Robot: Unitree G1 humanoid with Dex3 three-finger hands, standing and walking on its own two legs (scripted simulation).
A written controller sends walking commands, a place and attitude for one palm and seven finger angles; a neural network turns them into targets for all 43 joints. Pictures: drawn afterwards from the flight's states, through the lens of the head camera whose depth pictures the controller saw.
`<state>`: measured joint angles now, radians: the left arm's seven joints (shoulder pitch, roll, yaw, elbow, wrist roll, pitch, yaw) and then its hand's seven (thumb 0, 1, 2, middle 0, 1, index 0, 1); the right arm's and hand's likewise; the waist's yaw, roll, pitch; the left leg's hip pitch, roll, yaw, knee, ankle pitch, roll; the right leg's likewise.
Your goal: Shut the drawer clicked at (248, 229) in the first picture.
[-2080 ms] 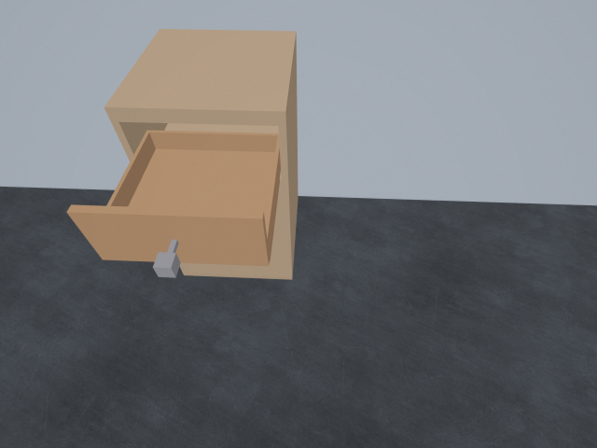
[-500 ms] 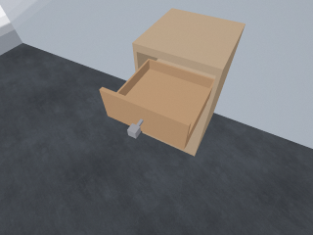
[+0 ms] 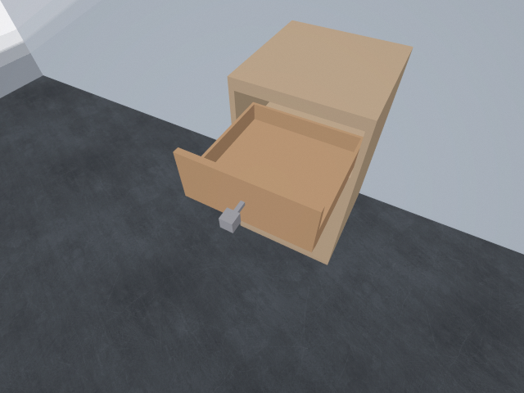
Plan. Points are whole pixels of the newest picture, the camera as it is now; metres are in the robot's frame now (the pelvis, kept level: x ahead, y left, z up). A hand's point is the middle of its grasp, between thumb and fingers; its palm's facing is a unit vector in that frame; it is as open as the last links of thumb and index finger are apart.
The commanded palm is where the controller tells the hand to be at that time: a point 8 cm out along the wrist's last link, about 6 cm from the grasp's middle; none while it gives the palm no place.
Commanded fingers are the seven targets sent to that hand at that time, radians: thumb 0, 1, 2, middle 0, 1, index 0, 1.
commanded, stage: look at it before walking up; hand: left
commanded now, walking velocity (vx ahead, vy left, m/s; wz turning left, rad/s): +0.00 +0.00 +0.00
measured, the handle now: (234, 214) +0.52 +0.10 -0.14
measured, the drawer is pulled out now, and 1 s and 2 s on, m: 0.30 0.30 0.30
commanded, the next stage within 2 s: turn to face it in 0.06 s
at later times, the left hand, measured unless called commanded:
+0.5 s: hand out of the picture +0.04 +0.19 -0.18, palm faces -0.06 -0.96 -0.26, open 7.4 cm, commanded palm none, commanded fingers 0.00 0.90 0.90 -0.20 -0.30 -0.20 -0.30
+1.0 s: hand out of the picture +0.11 +0.14 -0.18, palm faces -0.24 -0.95 -0.21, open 7.4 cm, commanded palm none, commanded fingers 0.00 0.90 0.90 -0.20 -0.30 -0.20 -0.30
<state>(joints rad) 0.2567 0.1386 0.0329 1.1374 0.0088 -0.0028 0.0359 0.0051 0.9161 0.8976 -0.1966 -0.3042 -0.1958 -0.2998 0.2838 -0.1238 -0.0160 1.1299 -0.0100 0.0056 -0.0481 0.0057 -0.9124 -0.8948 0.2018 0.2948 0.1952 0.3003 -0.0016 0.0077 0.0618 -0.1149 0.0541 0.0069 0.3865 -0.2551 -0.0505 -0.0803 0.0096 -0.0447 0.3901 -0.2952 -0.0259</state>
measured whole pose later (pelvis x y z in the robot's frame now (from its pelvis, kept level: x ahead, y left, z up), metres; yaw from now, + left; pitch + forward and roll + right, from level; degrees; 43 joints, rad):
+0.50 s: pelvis -0.02 -0.01 -0.01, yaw -9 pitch +0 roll +1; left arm 0.19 0.20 0.11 1.03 0.02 0.07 0.00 0.01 0.91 0.90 -0.20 -0.30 -0.20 -0.30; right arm 0.21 -0.16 -0.06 1.01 -0.03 0.02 -0.06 0.00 -0.91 -0.89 0.20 0.30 0.20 0.30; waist 0.02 0.00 0.13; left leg -0.20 0.11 0.14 0.54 -0.33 -0.06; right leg -0.33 0.02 -0.01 0.80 -0.48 -0.02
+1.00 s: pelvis +0.01 -0.03 -0.01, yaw -19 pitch +2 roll -1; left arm 0.21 0.18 0.08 0.96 0.02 0.04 0.01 0.01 0.91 0.90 -0.20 -0.30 -0.20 -0.30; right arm 0.08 -0.20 -0.04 0.91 0.00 0.02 -0.04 0.00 -0.91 -0.90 0.20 0.29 0.19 0.30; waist 0.02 -0.01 0.10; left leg -0.27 0.03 -0.03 0.53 -0.25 -0.01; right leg -0.22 0.14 0.11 0.51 -0.30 -0.07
